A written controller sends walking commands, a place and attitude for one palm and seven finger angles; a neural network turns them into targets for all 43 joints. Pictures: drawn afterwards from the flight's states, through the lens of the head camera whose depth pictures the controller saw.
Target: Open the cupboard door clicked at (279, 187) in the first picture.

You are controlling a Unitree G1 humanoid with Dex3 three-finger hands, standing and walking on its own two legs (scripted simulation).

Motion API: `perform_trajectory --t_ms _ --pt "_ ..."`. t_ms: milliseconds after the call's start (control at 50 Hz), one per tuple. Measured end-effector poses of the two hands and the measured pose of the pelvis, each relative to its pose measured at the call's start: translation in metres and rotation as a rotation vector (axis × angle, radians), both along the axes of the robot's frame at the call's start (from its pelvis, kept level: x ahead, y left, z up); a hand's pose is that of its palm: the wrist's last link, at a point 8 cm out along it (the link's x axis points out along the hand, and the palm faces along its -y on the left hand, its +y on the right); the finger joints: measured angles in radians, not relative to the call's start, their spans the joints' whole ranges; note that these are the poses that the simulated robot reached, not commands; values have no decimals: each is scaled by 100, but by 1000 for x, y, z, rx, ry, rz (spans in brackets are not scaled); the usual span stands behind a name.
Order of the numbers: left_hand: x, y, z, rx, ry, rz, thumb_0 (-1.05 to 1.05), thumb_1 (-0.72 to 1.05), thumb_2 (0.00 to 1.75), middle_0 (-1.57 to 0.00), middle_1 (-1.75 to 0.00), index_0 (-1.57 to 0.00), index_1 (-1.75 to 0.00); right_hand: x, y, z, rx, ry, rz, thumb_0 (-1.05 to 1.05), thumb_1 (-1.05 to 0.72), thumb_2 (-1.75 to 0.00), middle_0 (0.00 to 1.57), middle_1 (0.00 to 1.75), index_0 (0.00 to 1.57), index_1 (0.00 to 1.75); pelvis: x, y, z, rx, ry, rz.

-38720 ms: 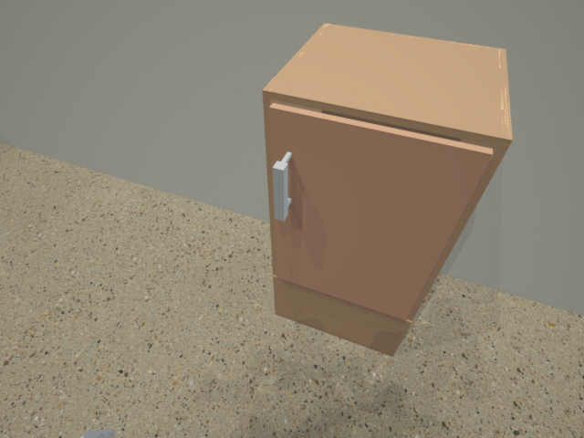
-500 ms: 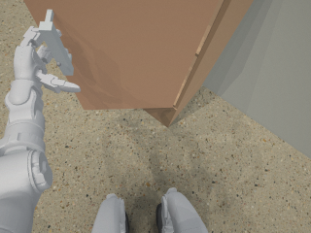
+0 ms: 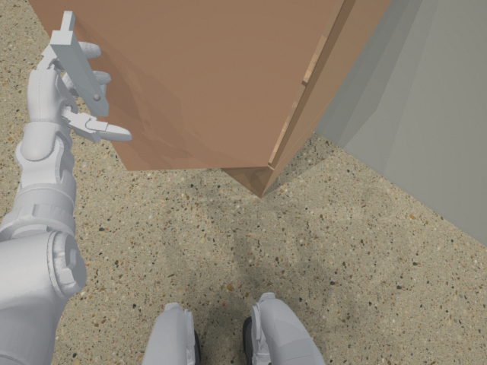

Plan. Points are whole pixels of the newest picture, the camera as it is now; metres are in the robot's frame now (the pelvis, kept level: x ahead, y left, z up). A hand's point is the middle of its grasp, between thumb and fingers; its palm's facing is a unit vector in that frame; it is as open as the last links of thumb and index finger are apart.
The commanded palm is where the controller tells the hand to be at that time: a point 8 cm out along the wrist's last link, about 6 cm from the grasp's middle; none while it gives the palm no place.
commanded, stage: slide the fingers in behind the handle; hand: left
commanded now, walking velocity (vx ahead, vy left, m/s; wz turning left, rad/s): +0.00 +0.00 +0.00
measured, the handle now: (86, 68) +0.57 +0.20 +0.06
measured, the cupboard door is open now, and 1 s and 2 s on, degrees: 42 42 82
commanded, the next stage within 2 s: close the thumb around the handle in 0.22 s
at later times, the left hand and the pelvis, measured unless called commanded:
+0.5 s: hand (95, 96) +0.52 +0.19 +0.05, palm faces +0.00 -1.00 -0.01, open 13.1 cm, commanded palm +0.50 +0.22 +0.06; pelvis +0.00 +0.01 +0.00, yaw +0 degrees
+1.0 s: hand (97, 101) +0.51 +0.18 +0.05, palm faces -0.01 -1.00 -0.01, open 6.0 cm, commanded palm +0.49 +0.22 +0.06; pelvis +0.00 +0.01 +0.00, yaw +0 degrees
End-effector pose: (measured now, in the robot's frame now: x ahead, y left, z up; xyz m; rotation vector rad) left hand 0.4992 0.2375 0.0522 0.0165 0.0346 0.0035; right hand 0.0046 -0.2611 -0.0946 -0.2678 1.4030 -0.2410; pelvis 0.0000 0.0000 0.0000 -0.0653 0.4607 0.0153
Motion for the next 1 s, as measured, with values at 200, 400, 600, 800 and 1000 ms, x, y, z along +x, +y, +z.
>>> perform_trajectory --t_ms 200,400,600,800,1000 --pt "-5 4 2 -4 3 1 -1 -49 30 -30 -120 -31 -120 4 4 2 7 -9 3 1 -90 -90 20 30 21 30 2 3 3 -1 -8 0" --pt "0 3 -2 -8 -5 0 -1 -48 31 -30 -120 -31 -120 6 6 0 -4 -4 15 1 -90 -90 20 30 21 30 1 7 0 -7 2 5" --pt "2 2 -2 -7 2 -4 -1 -15 45 -32 -124 -33 -124 2 10 0 5 11 3 1 -90 -90 20 30 21 30 2 9 0 -8 2 1" --pt "-6 1 3 -5 -4 2 0 37 68 -36 -129 -36 -129 4 12 3 17 -7 -4 1 -90 -90 20 30 21 30 4 8 5 -4 -14 -2" --pt "-9 -3 3 -11 -15 -13 2 67 82 -34 -132 -36 -132 8 7 2 1 -27 9 1 -90 -90 20 30 21 30 1 7 3 -3 -17 1"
